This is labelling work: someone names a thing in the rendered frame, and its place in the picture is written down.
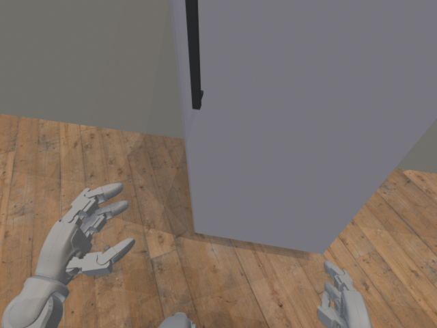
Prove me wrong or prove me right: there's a left robot hand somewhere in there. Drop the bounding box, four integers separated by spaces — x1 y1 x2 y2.
35 183 135 285

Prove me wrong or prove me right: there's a left robot forearm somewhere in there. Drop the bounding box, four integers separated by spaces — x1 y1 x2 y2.
1 276 69 328

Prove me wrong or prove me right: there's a fridge door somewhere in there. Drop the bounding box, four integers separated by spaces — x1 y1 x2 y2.
173 0 437 254

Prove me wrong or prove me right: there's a handle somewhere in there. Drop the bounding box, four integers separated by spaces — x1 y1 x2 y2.
185 0 203 110

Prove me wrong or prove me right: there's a right robot hand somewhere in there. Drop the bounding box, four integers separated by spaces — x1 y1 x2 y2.
318 260 372 328

